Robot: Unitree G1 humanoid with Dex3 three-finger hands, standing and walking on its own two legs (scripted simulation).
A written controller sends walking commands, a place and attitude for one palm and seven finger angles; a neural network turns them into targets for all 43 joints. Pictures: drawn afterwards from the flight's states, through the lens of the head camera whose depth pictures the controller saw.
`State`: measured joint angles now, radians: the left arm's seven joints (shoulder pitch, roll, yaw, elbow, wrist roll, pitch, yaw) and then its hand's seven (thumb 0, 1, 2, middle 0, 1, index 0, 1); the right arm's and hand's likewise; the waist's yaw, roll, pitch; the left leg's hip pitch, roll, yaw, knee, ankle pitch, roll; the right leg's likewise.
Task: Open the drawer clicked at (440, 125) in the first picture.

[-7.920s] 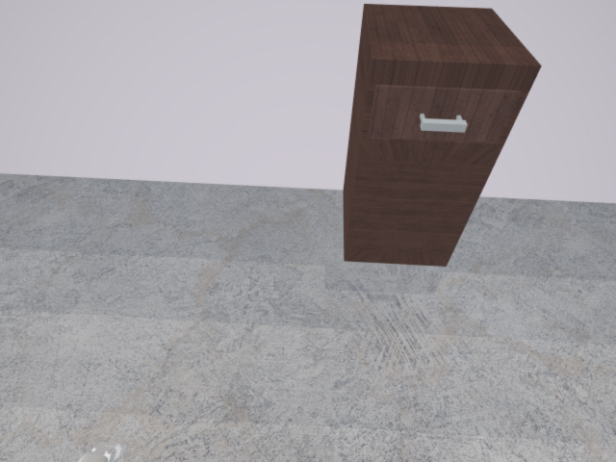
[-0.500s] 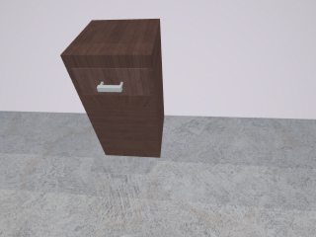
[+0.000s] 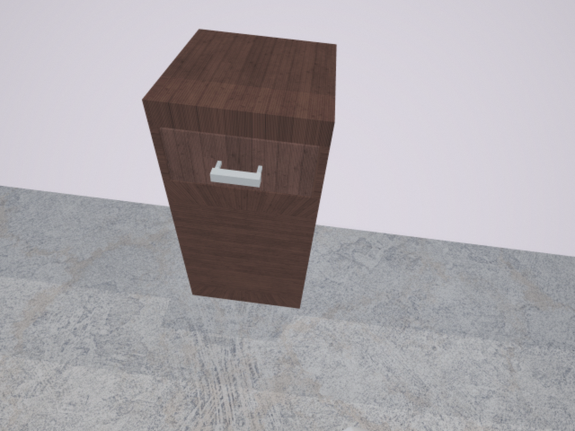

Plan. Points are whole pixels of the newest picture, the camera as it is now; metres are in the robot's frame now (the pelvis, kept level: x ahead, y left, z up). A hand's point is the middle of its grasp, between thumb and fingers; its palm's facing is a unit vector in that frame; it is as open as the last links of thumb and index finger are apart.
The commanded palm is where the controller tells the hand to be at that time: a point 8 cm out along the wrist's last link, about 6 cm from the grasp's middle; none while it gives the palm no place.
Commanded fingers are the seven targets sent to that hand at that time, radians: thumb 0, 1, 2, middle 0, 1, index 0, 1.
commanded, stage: take the last steps up to it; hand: left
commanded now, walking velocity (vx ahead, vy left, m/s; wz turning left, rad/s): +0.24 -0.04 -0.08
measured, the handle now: (237, 172) +0.70 +0.18 -0.08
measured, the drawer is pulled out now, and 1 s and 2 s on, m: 0.00 0.00 0.00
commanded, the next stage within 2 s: come to a stop and stand still in 0.24 s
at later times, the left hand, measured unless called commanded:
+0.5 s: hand (224, 366) +0.26 +0.13 -0.18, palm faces -0.02 -0.98 -0.21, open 7.2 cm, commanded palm none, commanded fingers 0.00 0.90 0.90 -0.20 -0.30 -0.20 -0.30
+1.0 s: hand (154, 423) +0.17 +0.22 -0.18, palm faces +0.06 -0.98 -0.19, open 7.4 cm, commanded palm none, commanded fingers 0.00 0.90 0.90 -0.20 -0.30 -0.20 -0.30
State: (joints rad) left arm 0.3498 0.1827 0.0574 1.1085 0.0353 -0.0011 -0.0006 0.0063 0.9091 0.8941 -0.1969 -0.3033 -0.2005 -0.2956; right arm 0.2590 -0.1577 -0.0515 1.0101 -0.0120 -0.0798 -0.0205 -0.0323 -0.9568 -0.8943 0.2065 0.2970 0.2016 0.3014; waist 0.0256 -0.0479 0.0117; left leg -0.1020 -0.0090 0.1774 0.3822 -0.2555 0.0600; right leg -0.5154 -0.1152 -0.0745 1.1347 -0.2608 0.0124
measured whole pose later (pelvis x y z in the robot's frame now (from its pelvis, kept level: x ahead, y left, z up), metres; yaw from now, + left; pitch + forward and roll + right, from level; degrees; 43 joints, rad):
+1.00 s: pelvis +0.14 +0.03 +0.00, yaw -1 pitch +0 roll -1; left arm 0.25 0.23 0.07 1.04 0.03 0.06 0.01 0.00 0.91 0.89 -0.20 -0.30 -0.20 -0.30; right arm 0.21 -0.14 -0.03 1.01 -0.03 0.01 -0.04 0.00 -0.93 -0.89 0.20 0.30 0.20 0.30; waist 0.03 -0.06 0.02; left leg -0.20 0.02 0.01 0.45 -0.25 0.01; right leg -0.44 0.00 0.02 0.91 -0.35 0.03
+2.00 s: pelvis +0.15 -0.08 +0.00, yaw -2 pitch -1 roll +1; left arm 0.34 0.08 -0.01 1.18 0.01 0.00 0.04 0.00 0.91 0.89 -0.20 -0.30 -0.20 -0.30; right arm 0.26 -0.14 -0.01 1.16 -0.01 0.01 -0.05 0.00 -0.91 -0.90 0.20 0.30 0.20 0.30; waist 0.01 0.02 0.04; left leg -0.13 0.07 0.05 0.39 -0.24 -0.06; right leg -0.06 0.07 -0.09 0.36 -0.29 -0.09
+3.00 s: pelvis +0.15 -0.04 -0.01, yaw -2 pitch -1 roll +0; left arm 0.33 0.15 0.00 1.04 0.02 -0.01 0.05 0.00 0.91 0.89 -0.20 -0.30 -0.20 -0.30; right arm 0.27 -0.17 -0.02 1.03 -0.02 0.00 -0.04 0.01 -0.91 -0.90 0.20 0.30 0.20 0.30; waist 0.01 -0.01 0.00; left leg -0.19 0.03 0.06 0.56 -0.34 0.00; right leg -0.12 0.02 -0.07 0.51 -0.36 -0.03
